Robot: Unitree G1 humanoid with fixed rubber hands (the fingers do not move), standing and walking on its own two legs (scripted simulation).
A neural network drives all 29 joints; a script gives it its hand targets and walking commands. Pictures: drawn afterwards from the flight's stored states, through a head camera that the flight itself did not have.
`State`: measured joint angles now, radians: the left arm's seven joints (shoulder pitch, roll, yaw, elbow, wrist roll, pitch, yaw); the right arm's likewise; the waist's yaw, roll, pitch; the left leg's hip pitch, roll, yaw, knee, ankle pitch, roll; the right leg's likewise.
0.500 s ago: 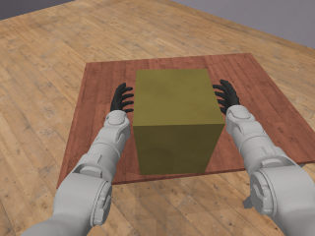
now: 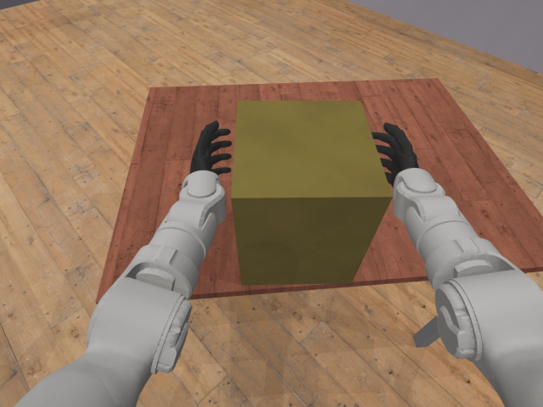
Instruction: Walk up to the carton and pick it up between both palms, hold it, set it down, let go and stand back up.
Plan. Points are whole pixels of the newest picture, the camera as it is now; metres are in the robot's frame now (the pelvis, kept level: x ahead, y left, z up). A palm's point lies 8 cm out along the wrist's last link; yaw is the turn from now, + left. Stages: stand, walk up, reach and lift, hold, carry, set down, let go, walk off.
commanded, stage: set down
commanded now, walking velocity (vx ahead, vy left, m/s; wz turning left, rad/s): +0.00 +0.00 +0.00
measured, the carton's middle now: (298, 197) +0.47 -0.05 +0.02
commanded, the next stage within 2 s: none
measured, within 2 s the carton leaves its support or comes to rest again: neither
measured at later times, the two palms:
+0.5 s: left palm (186, 199) +0.48 +0.14 +0.03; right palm (398, 201) +0.44 -0.22 +0.04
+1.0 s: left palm (177, 146) +0.50 +0.14 +0.13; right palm (429, 146) +0.47 -0.24 +0.14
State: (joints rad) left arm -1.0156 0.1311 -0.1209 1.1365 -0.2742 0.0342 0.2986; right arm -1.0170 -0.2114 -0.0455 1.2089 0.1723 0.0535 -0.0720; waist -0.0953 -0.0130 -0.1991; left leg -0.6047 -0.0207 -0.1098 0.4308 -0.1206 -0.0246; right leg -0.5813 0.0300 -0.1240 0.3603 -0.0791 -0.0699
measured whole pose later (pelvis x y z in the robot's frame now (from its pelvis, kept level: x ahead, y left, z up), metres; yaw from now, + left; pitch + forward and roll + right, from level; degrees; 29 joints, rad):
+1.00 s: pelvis +0.03 +0.00 +0.00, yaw -6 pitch +20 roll +0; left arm -0.97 0.22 0.07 1.13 -0.22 -0.05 0.09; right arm -1.03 -0.33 0.07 1.22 0.34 -0.03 -0.04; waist 0.01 0.00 -0.27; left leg -0.57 0.01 0.01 0.36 -0.14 -0.01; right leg -0.60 0.06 0.00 0.32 -0.07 -0.04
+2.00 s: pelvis +0.02 +0.02 +0.02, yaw -4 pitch +6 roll +0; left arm -0.58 0.14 0.02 0.49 -0.16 0.48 0.11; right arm -0.57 -0.30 0.06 0.72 0.30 0.21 -0.12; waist 0.00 0.00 -0.16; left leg -0.21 -0.02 -0.02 0.13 -0.03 0.01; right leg -0.22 0.03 -0.02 0.09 0.02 -0.03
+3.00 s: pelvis +0.05 +0.01 +0.01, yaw -4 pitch +6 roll +0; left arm 0.23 0.14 -0.17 0.35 -0.15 -0.22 0.13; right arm 0.28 -0.26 -0.01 0.37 0.27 -0.23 0.06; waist -0.01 -0.03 -0.07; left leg -0.24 -0.02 -0.03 0.33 -0.19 0.01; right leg -0.28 0.03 -0.04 0.33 -0.16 -0.04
